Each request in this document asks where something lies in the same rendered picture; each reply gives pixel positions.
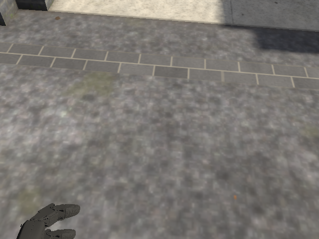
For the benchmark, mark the left robot hand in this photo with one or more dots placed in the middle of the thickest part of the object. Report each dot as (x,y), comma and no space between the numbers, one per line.
(46,217)

